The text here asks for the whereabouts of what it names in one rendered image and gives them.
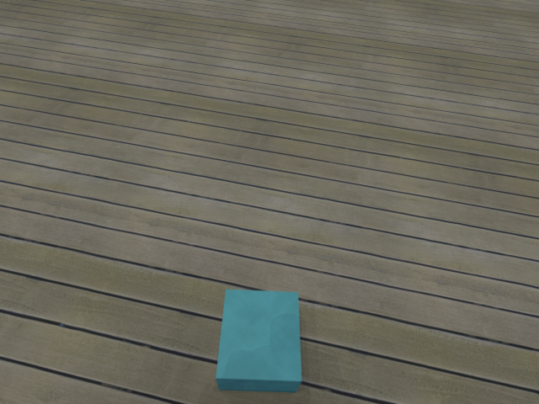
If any carton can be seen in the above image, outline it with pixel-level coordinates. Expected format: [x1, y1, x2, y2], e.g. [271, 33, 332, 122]
[216, 290, 302, 393]

